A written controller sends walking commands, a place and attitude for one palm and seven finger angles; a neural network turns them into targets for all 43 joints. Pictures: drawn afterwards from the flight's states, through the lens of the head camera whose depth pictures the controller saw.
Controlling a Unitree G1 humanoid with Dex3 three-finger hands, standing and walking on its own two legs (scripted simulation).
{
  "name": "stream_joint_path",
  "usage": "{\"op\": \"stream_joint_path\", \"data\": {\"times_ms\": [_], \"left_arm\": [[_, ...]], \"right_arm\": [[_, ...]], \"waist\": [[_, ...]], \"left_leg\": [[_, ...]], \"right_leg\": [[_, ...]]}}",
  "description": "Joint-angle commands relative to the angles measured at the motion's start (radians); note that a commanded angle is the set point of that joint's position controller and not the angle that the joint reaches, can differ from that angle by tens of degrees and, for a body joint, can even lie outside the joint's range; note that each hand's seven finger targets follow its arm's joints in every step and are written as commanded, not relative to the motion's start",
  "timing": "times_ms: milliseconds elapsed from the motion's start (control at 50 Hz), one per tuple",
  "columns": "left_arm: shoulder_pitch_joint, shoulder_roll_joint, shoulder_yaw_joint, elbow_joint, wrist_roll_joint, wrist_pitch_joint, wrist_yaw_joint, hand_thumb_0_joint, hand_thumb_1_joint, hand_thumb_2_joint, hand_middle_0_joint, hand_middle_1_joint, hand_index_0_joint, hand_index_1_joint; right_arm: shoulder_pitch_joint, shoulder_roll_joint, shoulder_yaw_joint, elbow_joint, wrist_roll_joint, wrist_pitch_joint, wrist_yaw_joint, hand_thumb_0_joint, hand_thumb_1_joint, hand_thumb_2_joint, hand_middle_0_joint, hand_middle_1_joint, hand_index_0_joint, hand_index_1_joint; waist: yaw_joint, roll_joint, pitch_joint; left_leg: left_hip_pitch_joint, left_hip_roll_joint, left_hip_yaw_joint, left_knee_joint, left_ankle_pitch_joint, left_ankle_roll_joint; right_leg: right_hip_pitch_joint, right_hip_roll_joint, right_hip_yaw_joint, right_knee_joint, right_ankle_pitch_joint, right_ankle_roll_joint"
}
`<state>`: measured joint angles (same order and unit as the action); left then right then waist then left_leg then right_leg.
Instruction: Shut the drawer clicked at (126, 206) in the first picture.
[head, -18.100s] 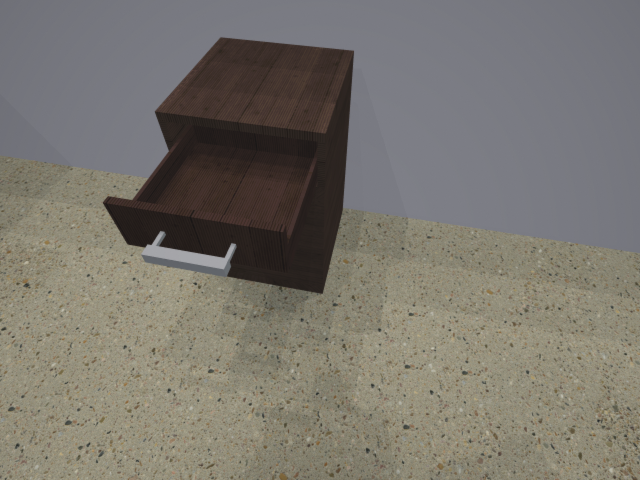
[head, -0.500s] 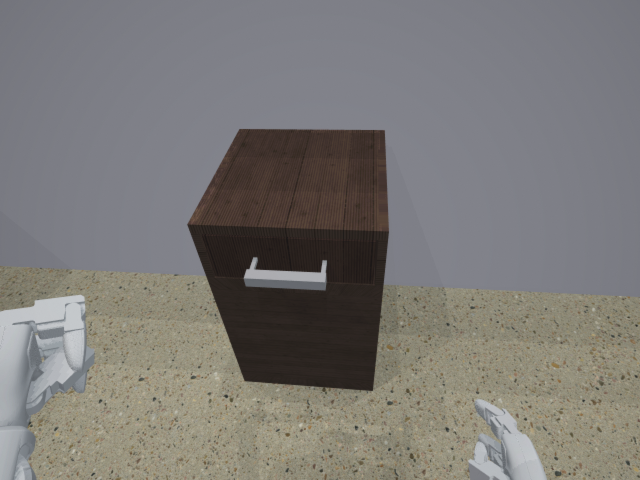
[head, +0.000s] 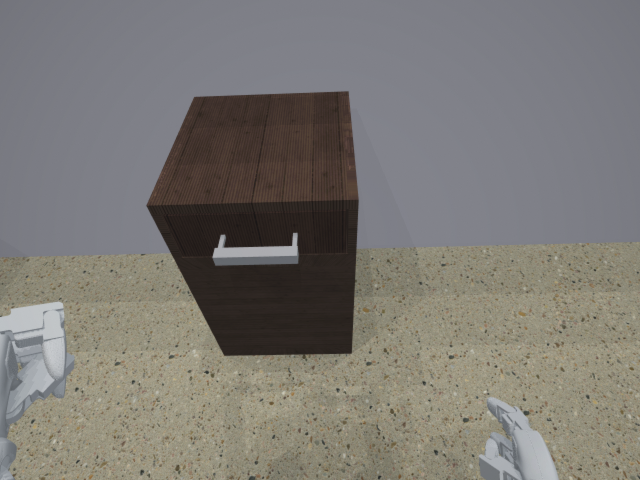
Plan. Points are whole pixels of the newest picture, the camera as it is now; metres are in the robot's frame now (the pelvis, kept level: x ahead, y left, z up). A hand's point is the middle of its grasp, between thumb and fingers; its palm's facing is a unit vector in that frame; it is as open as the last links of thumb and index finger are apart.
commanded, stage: step back with the hand held close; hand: left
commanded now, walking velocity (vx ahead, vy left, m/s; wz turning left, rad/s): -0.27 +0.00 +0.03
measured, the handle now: (257, 247) +0.60 +0.18 -0.16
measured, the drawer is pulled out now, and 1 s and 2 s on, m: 0.00 0.00 0.00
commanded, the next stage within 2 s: stop stepping back and stand still in 0.98 s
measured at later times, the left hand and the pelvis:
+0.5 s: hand (12, 456) +0.12 +0.25 +0.14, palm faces +0.36 -0.83 -0.44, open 3.2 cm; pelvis -0.06 +0.02 -0.01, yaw +1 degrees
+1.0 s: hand out of the picture +0.06 +0.20 +0.15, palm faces +0.12 -0.82 -0.56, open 3.2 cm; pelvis -0.17 -0.01 -0.02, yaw -2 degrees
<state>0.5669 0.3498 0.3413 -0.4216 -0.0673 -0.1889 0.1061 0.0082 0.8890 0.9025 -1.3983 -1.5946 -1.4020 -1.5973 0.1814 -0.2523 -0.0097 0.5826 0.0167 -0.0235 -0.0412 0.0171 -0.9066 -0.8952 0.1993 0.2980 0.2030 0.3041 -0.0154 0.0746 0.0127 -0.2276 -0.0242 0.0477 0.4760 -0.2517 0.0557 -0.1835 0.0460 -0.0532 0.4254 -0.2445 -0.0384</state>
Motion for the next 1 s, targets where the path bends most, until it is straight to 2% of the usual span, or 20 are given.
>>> {"op": "stream_joint_path", "data": {"times_ms": [0,80,180,240,300,360,400,440,460,500,520,560,600,620,700,760,820,900,960,980], "left_arm": [[0.089,0.217,0.147,-0.323,0.001,-0.07,0.028,0.0,0.9,0.9,-1.4,-1.6,-1.4,-1.6],[0.091,0.274,0.194,-0.417,-0.005,-0.076,0.049,0.0,0.9,0.9,-1.4,-1.6,-1.4,-1.6],[0.126,0.215,0.167,-0.323,-0.004,-0.069,0.046,0.0,0.9,0.9,-1.4,-1.6,-1.4,-1.6],[0.096,0.182,0.137,-0.267,0.0,-0.067,0.042,0.0,0.9,0.9,-1.4,-1.6,-1.4,-1.6],[0.058,0.174,0.122,-0.252,0.013,-0.071,0.042,0.0,0.9,0.9,-1.4,-1.6,-1.4,-1.6],[0.03,0.18,0.113,-0.276,0.026,-0.08,0.048,0.0,0.9,0.9,-1.4,-1.6,-1.4,-1.6],[0.0,0.192,0.105,-0.334,0.027,-0.089,0.055,0.0,0.9,0.9,-1.4,-1.6,-1.4,-1.6],[-0.012,0.206,0.106,-0.388,0.025,-0.102,0.069,0.0,0.9,0.9,-1.4,-1.6,-1.4,-1.6],[-0.008,0.215,0.117,-0.394,0.025,-0.104,0.077,0.0,0.9,0.9,-1.4,-1.6,-1.4,-1.6],[0.006,0.229,0.134,-0.429,0.022,-0.112,0.086,0.0,0.9,0.9,-1.4,-1.6,-1.4,-1.6],[0.028,0.236,0.148,-0.438,0.023,-0.119,0.089,0.0,0.9,0.9,-1.4,-1.6,-1.4,-1.6],[0.039,0.251,0.19,-0.441,0.043,-0.128,0.089,0.0,0.9,0.9,-1.4,-1.6,-1.4,-1.6],[0.026,0.251,0.206,-0.425,0.054,-0.131,0.078,0.0,0.9,0.9,-1.4,-1.6,-1.4,-1.6],[0.021,0.256,0.217,-0.425,0.055,-0.132,0.077,0.0,0.9,0.9,-1.4,-1.6,-1.4,-1.6],[0.088,0.22,0.188,-0.371,0.026,-0.145,0.065,0.0,0.9,0.9,-1.4,-1.6,-1.4,-1.6],[0.087,0.212,0.156,-0.382,0.015,-0.167,0.046,0.0,0.9,0.9,-1.4,-1.6,-1.4,-1.6],[0.071,0.238,0.163,-0.437,0.015,-0.183,0.034,0.0,0.9,0.9,-1.4,-1.6,-1.4,-1.6],[0.129,0.304,0.246,-0.53,-0.009,-0.185,0.026,0.0,0.9,0.9,-1.4,-1.6,-1.4,-1.6],[0.176,0.358,0.329,-0.561,-0.039,-0.187,0.015,0.0,0.9,0.9,-1.4,-1.6,-1.4,-1.6],[0.226,0.375,0.366,-0.553,-0.047,-0.185,0.015,0.0,0.9,0.9,-1.4,-1.6,-1.4,-1.6]], "right_arm": [[-0.11,-0.103,-0.044,-0.198,0.002,-0.039,-0.017,0.0,-0.9,-0.9,0.2,0.3,0.2,0.3],[-0.094,-0.106,-0.046,-0.215,0.003,-0.04,-0.035,0.0,-0.9,-0.9,0.2,0.3,0.2,0.3],[-0.074,-0.099,-0.054,-0.187,-0.007,-0.046,-0.039,0.0,-0.9,-0.9,0.2,0.3,0.2,0.3],[-0.069,-0.102,-0.055,-0.174,-0.009,-0.049,-0.034,0.0,-0.9,-0.9,0.2,0.3,0.2,0.3],[-0.076,-0.108,-0.05,-0.179,-0.007,-0.058,-0.034,0.0,-0.9,-0.9,0.2,0.3,0.2,0.3],[-0.068,-0.109,-0.052,-0.188,-0.004,-0.061,-0.03,0.0,-0.9,-0.9,0.2,0.3,0.2,0.3],[-0.059,-0.108,-0.053,-0.188,-0.01,-0.066,-0.027,0.0,-0.9,-0.9,0.2,0.3,0.2,0.3],[-0.043,-0.101,-0.05,-0.181,-0.015,-0.072,-0.024,0.0,-0.9,-0.9,0.2,0.3,0.2,0.3],[-0.04,-0.096,-0.046,-0.18,-0.018,-0.074,-0.025,0.0,-0.9,-0.9,0.2,0.3,0.2,0.3],[-0.044,-0.104,-0.042,-0.186,-0.016,-0.08,-0.031,0.0,-0.9,-0.9,0.2,0.3,0.2,0.3],[-0.051,-0.104,-0.038,-0.19,-0.015,-0.083,-0.035,0.0,-0.9,-0.9,0.2,0.3,0.2,0.3],[-0.07,-0.108,-0.036,-0.199,-0.018,-0.095,-0.042,0.0,-0.9,-0.9,0.2,0.3,0.2,0.3],[-0.068,-0.098,-0.045,-0.194,-0.024,-0.101,-0.043,0.0,-0.9,-0.9,0.2,0.3,0.2,0.3],[-0.059,-0.099,-0.051,-0.192,-0.028,-0.106,-0.041,0.0,-0.9,-0.9,0.2,0.3,0.2,0.3],[-0.041,-0.092,-0.055,-0.144,-0.036,-0.136,-0.035,0.0,-0.9,-0.9,0.2,0.3,0.2,0.3],[-0.025,-0.1,-0.053,-0.092,-0.044,-0.152,-0.023,0.0,-0.9,-0.9,0.2,0.3,0.2,0.3],[-0.018,-0.104,-0.055,-0.062,-0.055,-0.16,-0.004,0.0,-0.9,-0.9,0.2,0.3,0.2,0.3],[-0.055,-0.098,-0.051,-0.1,-0.054,-0.154,0.013,0.0,-0.9,-0.9,0.2,0.3,0.2,0.3],[-0.1,-0.095,-0.047,-0.145,-0.039,-0.133,0.015,0.0,-0.9,-0.9,0.2,0.3,0.2,0.3],[-0.103,-0.088,-0.043,-0.159,-0.036,-0.122,0.017,0.0,-0.9,-0.9,0.2,0.3,0.2,0.3]], "waist": [[0.034,-0.045,-0.201],[0.03,0.001,-0.25],[0.025,0.031,-0.169],[0.014,-0.001,-0.092],[0.008,-0.036,-0.033],[0.001,-0.137,-0.008],[-0.006,-0.16,-0.004],[-0.016,-0.16,-0.036],[-0.016,-0.156,-0.049],[-0.015,-0.043,-0.075],[-0.009,0.027,-0.084],[0.007,0.176,-0.104],[0.007,0.159,-0.095],[0.006,0.131,-0.089],[0.003,0.0,-0.1],[0.004,0.037,-0.169],[0.018,0.118,-0.308],[0.039,0.17,-0.432],[0.054,0.164,-0.421],[0.059,0.124,-0.423]], "left_leg": [[0.012,0.12,-0.146,-0.061,0.374,0.015],[-0.009,0.129,-0.159,-0.036,0.436,0.008],[-0.043,0.166,-0.197,-0.087,0.413,0.011],[-0.154,0.194,-0.223,-0.138,0.208,0.026],[-0.312,0.186,-0.239,-0.178,-0.112,0.04],[-0.331,0.119,-0.21,-0.084,-0.278,0.035],[-0.221,0.075,-0.182,0.045,-0.244,0.013],[-0.124,0.053,-0.159,0.137,-0.174,-0.003],[-0.114,0.053,-0.162,0.121,-0.153,-0.004],[-0.135,0.083,-0.207,0.014,-0.163,0.009],[-0.178,0.125,-0.248,-0.077,-0.198,0.023],[-0.415,0.255,-0.398,-0.288,-0.363,0.069],[-0.503,0.309,-0.439,-0.363,-0.482,0.087],[-0.486,0.31,-0.436,-0.346,-0.435,0.095],[-0.183,0.271,-0.368,-0.242,-0.035,0.081],[0.087,0.254,-0.326,-0.186,0.319,0.059],[0.344,0.239,-0.255,-0.074,0.788,0.032],[0.382,0.244,-0.218,-0.037,0.821,0.043],[0.189,0.236,-0.169,-0.06,0.533,0.024],[0.128,0.213,-0.154,-0.039,0.428,0.003]], "right_leg": [[0.105,-0.131,0.105,0.029,0.378,0.031],[0.124,-0.131,0.115,0.074,0.424,0.021],[0.034,-0.095,0.095,0.108,0.211,0.025],[0.021,-0.085,0.103,0.128,0.072,0.024],[0.071,-0.088,0.134,0.112,0.056,0.024],[-0.004,-0.139,0.224,-0.026,-0.104,0.003],[-0.156,-0.202,0.295,-0.137,-0.252,-0.04],[-0.241,-0.25,0.303,-0.167,-0.254,-0.069],[-0.235,-0.245,0.277,-0.143,-0.212,-0.067],[-0.188,-0.187,0.205,-0.059,-0.153,-0.037],[-0.14,-0.135,0.155,0.01,-0.14,-0.008],[0.093,-0.018,0.087,0.275,-0.045,0.035],[0.14,0.009,0.1,0.431,-0.1,0.042],[0.115,0.012,0.109,0.458,-0.108,0.04],[-0.064,0.003,0.1,0.281,-0.229,0.028],[-0.16,0.005,0.084,0.141,-0.236,0.027],[-0.191,0.011,0.075,0.061,-0.167,0.031],[-0.127,0.01,0.072,0.041,-0.161,0.034],[0.009,-0.008,0.039,-0.015,-0.095,0.024],[0.059,-0.026,0.029,-0.084,-0.003,0.02]]}}
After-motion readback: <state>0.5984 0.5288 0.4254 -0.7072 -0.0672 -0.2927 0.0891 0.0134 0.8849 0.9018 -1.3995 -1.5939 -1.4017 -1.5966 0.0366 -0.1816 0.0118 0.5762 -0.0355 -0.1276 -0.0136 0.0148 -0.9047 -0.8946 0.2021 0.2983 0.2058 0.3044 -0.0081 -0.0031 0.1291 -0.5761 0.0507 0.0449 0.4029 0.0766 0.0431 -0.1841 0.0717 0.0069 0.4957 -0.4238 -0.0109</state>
